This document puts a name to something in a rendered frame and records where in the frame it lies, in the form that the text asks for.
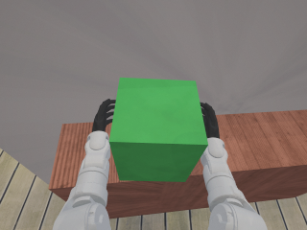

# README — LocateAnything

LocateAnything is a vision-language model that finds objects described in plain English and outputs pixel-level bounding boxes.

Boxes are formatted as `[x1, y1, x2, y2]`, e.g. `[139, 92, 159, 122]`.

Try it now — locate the left robot upper arm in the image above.
[53, 202, 111, 230]

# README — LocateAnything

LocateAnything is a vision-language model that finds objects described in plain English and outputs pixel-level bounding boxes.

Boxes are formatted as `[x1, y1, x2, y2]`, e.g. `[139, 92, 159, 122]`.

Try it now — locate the right robot hand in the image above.
[200, 103, 220, 139]

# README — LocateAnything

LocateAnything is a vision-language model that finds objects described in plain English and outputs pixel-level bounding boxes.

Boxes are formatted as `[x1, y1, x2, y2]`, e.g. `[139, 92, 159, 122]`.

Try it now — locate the right robot upper arm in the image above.
[207, 202, 268, 230]

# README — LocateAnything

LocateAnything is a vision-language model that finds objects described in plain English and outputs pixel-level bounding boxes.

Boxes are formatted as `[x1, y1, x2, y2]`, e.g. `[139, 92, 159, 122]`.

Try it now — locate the left robot forearm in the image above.
[52, 130, 111, 230]

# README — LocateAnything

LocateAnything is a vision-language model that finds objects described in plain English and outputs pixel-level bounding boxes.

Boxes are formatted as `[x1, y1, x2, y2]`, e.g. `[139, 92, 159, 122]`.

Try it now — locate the right robot forearm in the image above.
[201, 137, 257, 213]

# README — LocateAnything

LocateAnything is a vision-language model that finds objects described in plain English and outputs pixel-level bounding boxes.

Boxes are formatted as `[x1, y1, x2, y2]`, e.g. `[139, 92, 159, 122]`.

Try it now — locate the pedestal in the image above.
[48, 109, 307, 219]

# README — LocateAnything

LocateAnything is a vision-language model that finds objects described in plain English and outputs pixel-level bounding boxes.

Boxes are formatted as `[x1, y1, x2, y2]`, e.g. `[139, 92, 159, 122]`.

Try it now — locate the carton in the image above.
[109, 78, 208, 182]

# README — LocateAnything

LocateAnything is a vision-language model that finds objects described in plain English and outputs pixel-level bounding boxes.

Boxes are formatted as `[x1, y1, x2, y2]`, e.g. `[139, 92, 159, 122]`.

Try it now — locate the left robot hand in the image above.
[92, 99, 116, 132]

